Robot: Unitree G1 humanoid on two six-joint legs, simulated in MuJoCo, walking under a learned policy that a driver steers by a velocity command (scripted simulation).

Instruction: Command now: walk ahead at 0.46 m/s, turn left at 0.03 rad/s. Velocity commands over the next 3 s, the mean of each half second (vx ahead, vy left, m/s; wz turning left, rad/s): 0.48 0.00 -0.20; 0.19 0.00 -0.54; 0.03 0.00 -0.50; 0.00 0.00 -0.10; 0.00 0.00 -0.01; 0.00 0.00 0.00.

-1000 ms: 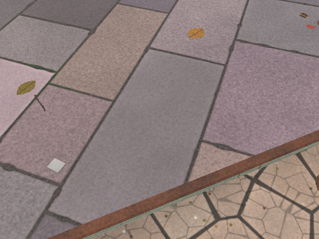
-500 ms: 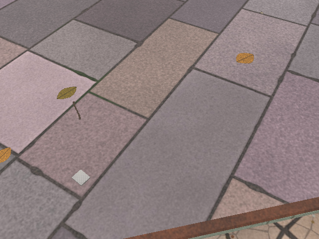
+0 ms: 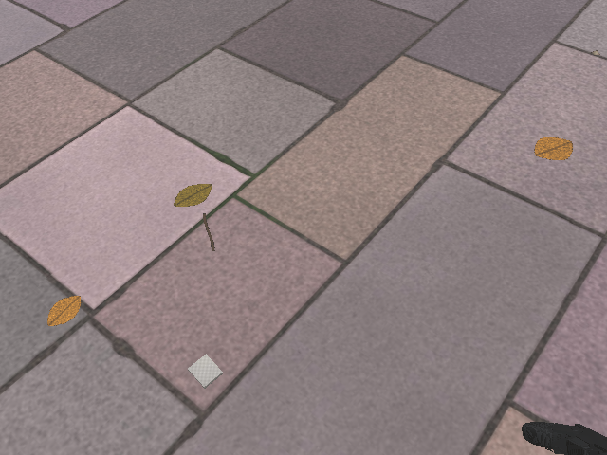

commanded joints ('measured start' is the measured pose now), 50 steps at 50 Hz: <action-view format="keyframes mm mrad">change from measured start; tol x32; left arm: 1 -96 157 30 -75 8 -10 -3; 19 -544 25 -31 -299 11 -5 -71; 25 -17 333 104 -233 3 14 -55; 50 -214 247 70 -340 7 81 7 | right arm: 1 298 -192 -70 32 -3 -20 -22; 50 91 -139 -12 -121 -62 27 -51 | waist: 1 -241 -73 -133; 50 -88 146 -83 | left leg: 1 592 98 -127 -61 -9 89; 3 798 411 -677 -168 -149 294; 18 284 257 15 -395 342 145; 23 400 245 136 134 1216 71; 24 135 179 140 360 1069 31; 26 -227 -62 -133 995 -291 -20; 27 -287 -21 -171 1051 -290 -12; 50 251 342 -456 -113 217 198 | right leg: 1 -341 -94 36 371 449 -98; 3 -825 33 28 913 -199 -15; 15 -775 -62 -31 669 367 -5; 23 -319 127 -209 463 159 -174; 26 283 -268 762 66 178 -410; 36 -403 -58 146 31 719 -283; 45 -320 -22 342 214 279 -162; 47 -481 158 139 593 -246 -48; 50 -693 91 76 935 -187 41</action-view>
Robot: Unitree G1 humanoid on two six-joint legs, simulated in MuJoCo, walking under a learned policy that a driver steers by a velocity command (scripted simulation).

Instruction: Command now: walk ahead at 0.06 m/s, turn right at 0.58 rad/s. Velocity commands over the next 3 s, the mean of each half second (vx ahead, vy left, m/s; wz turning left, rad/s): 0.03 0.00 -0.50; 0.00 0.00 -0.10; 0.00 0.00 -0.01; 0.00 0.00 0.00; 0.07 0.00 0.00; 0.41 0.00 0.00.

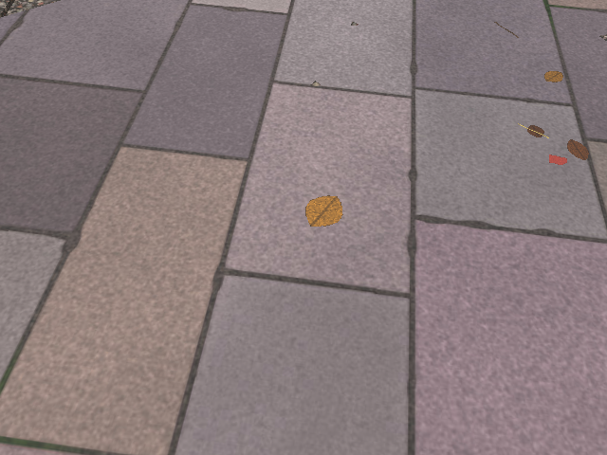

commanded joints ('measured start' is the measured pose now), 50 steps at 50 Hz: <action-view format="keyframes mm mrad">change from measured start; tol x16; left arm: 1 80 139 45 -34 -7 14 11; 50 -45 -6 -21 61 28 -28 -10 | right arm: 1 -31 -108 -30 -100 8 0 -11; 50 36 -84 -8 69 18 4 -12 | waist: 1 7 136 -115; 16 -9 190 -114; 19 -9 -291 -104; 36 -45 -73 -68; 39 36 189 -91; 50 -24 46 -32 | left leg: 1 285 294 -302 -212 164 188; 15 289 321 -23 -180 276 200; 17 198 263 42 -73 164 114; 19 -219 37 154 325 -449 -54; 24 -178 71 -11 576 -245 -78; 34 82 56 21 86 -200 -74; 38 356 156 -81 -145 310 -1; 41 181 110 -50 -149 -6 31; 50 178 79 -26 -129 2 13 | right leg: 1 -209 -93 -18 296 16 59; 16 184 -111 -213 -443 271 -26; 19 452 -504 325 -609 754 -308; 26 331 -323 44 -592 779 -232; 39 205 -132 -44 -542 265 -68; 50 247 -138 -50 -511 351 -53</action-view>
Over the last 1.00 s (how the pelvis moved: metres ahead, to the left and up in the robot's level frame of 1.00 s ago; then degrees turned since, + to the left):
0.45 0.00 0.03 -26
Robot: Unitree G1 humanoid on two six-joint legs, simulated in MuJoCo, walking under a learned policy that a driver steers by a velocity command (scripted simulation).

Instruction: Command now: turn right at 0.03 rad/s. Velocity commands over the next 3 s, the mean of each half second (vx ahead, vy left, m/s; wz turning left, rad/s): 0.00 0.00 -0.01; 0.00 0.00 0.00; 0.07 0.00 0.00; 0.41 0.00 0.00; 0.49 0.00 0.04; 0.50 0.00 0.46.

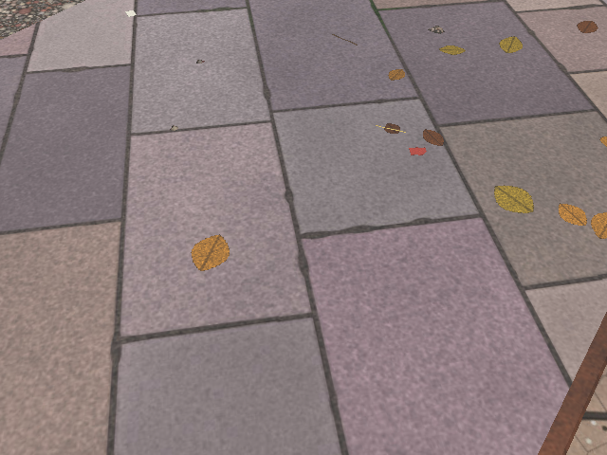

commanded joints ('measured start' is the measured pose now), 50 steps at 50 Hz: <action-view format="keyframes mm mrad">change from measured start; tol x2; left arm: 1 -32 85 24 -53 -2 -16 7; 31 20 83 25 214 -16 -14 31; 50 55 67 8 308 -18 -12 33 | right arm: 1 -13 -114 -22 -46 1 -13 -7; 29 55 -96 -7 152 5 -7 -20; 50 118 -71 6 226 7 -5 -21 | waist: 1 -7 12 -34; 50 -5 4 17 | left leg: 1 -23 44 -51 -93 116 39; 50 -6 -3 -23 -148 135 47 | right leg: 1 23 -60 70 -80 104 -19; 17 59 -65 60 -89 162 -11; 50 46 -55 31 -130 133 -3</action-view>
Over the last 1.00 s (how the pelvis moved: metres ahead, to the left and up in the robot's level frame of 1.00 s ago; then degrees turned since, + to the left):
0.03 -0.02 0.01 -16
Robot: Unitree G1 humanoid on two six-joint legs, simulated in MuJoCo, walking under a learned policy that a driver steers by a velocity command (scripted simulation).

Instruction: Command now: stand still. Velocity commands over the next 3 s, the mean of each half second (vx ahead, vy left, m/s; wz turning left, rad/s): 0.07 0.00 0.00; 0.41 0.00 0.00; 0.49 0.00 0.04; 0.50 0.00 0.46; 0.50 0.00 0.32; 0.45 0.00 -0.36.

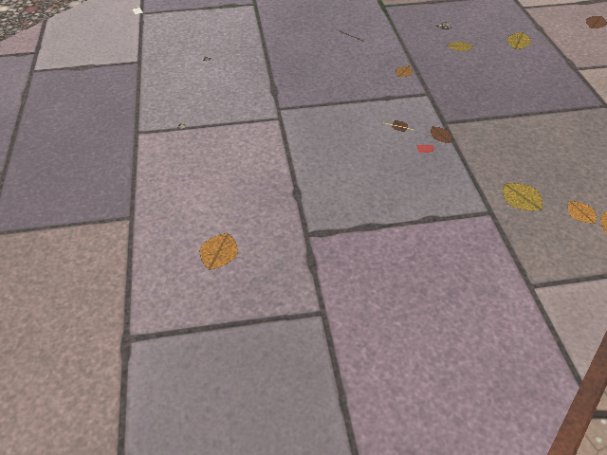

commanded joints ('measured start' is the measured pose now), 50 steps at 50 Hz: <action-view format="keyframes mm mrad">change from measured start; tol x16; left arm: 1 31 96 13 -17 0 -7 3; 25 23 46 1 -41 -24 -91 -33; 30 477 232 62 81 -24 -104 -35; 34 276 109 12 2 -3 -133 -53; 50 292 191 30 -37 7 -68 -19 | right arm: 1 48 -95 -15 -17 0 -6 -2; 23 202 -189 -56 5 31 -41 5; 46 -384 -101 -22 -302 39 -99 92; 50 -96 -204 -80 -231 42 -99 88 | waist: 1 0 -1 7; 24 -32 172 108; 28 90 100 120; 30 168 -285 -3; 34 46 -50 87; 46 54 -94 137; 50 -118 -143 -96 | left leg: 1 -43 22 -22 -85 105 27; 15 -46 20 -24 -89 108 32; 20 -133 62 -121 -117 -501 116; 24 -63 312 -478 -297 -552 253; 26 -138 287 -407 -282 -483 223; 28 -293 154 -219 -155 -326 150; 30 -571 -39 51 409 -140 49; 33 -766 61 -79 799 -96 89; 47 -418 32 58 72 286 72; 50 -68 -50 101 90 213 129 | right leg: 1 10 -29 27 -76 111 -24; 15 2 -28 21 -76 106 -20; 19 -115 7 -3 -19 -403 -56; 23 -285 11 -66 229 -198 -51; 28 121 9 -74 -29 -89 -91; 31 407 -413 687 -301 -288 -297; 38 268 -218 145 -327 268 -167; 46 213 -240 43 -389 333 -159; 50 315 -227 -20 14 931 -98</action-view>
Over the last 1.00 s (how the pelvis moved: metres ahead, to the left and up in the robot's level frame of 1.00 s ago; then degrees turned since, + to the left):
0.00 0.01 0.00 1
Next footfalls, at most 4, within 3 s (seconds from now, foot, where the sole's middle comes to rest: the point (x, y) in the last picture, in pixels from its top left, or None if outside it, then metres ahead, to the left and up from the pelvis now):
1.02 left None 0.45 0.11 -0.78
1.56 right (373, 355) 0.76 -0.14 -0.78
2.08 left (247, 283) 0.97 0.18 -0.78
2.66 right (267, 183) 1.36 0.15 -0.78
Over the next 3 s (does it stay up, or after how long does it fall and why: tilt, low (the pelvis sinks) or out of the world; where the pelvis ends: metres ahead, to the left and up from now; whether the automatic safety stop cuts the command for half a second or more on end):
stays up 1.34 0.22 0.00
